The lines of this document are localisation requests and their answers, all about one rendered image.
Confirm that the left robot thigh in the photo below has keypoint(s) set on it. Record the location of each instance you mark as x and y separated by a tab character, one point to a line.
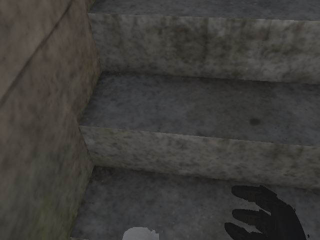
140	233

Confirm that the right robot hand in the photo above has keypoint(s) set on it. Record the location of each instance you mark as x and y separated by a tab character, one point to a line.
282	224

